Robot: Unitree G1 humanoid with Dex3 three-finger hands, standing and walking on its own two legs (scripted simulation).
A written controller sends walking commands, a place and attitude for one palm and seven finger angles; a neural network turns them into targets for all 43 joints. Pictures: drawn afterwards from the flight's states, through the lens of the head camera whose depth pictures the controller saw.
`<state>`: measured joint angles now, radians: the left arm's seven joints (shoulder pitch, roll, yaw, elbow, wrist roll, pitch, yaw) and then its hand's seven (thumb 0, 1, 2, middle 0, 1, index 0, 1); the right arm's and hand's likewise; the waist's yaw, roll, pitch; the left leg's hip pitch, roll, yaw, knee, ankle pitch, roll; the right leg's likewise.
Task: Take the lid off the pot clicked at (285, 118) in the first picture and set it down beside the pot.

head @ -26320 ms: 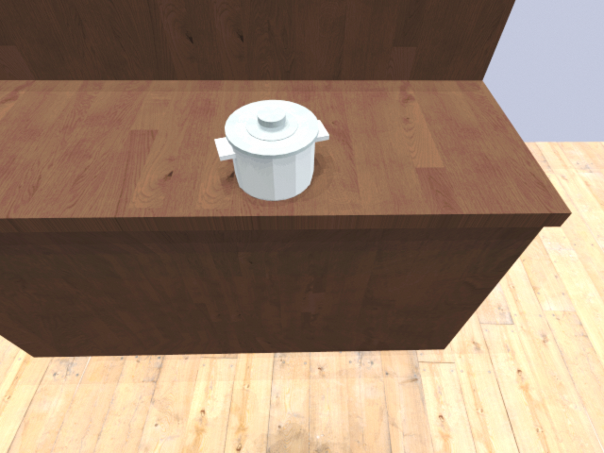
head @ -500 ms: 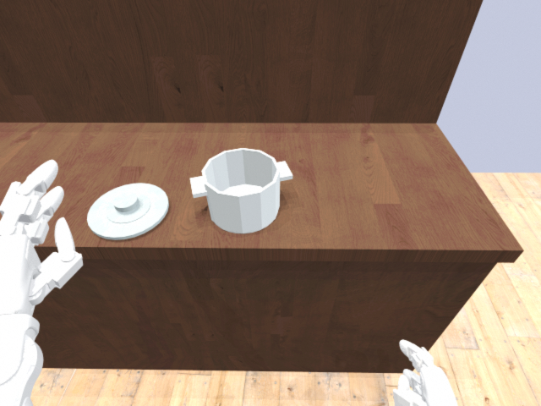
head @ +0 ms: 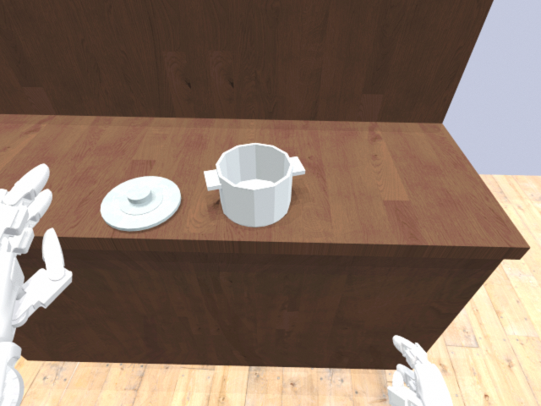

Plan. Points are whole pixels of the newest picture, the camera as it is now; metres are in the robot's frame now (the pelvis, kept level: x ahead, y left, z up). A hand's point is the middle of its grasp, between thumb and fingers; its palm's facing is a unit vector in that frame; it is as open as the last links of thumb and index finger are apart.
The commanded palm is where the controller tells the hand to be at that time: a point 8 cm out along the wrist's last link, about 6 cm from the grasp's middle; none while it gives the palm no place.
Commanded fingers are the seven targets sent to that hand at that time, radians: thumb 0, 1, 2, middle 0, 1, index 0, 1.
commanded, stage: step back with the hand held close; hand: left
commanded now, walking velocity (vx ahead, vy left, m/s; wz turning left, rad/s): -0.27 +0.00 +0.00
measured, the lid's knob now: (139, 194) +0.50 +0.35 +0.00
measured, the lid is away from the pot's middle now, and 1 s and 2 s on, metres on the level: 0.25 0.25 0.25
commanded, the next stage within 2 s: stop stepping back and stand still in 1.12 s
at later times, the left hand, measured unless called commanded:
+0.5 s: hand (30, 312) +0.14 +0.26 +0.18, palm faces +0.33 -0.81 -0.49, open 7.4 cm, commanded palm +0.09 +0.31 +0.19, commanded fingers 0.00 0.90 0.90 -0.20 -0.30 -0.20 -0.30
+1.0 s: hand out of the picture +0.07 +0.27 +0.18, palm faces +0.31 -0.86 -0.41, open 7.4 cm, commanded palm +0.02 +0.32 +0.19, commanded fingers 0.00 0.90 0.90 -0.20 -0.30 -0.20 -0.30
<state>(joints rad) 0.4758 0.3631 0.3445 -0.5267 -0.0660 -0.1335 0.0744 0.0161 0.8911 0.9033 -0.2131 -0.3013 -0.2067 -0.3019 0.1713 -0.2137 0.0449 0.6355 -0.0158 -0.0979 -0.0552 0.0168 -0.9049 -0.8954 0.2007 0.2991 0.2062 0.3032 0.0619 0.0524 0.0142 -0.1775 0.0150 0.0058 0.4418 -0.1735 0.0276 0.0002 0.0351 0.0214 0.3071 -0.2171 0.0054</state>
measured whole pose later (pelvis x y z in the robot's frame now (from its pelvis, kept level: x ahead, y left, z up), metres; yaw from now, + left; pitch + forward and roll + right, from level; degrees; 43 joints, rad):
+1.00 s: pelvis -0.12 +0.05 -0.01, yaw -3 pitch +0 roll -3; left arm 0.59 0.42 0.37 -0.68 -0.04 -0.26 0.12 0.01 0.89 0.90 -0.22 -0.30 -0.21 -0.30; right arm 0.21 -0.19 -0.01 0.62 0.00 -0.07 -0.05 0.02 -0.91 -0.90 0.20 0.30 0.21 0.30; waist 0.02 -0.02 -0.02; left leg -0.45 -0.01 0.02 0.70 -0.23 0.01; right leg -0.19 0.04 0.02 0.51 -0.32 0.01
